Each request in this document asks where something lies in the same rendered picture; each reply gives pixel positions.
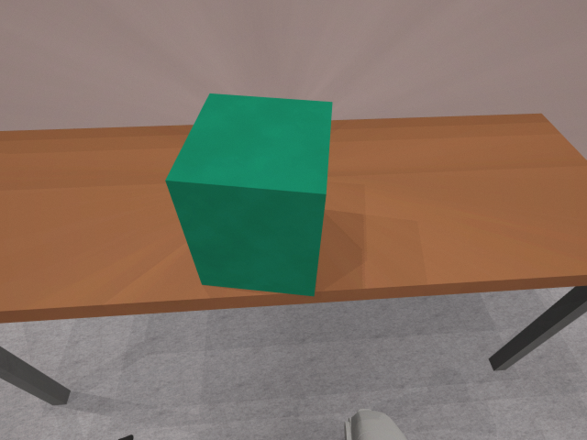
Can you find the right robot thigh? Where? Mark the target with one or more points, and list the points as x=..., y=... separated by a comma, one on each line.
x=372, y=425

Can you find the table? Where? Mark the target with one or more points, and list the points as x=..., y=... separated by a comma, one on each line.
x=415, y=206

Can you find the carton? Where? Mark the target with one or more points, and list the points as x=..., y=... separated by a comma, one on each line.
x=249, y=187

